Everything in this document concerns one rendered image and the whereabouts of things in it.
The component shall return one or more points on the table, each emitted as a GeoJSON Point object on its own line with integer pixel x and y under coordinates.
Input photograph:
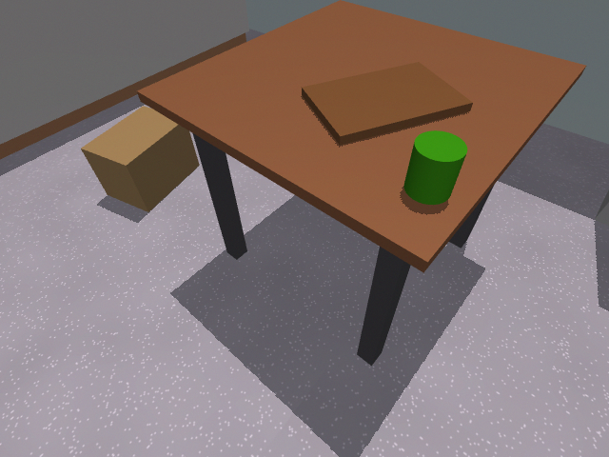
{"type": "Point", "coordinates": [247, 102]}

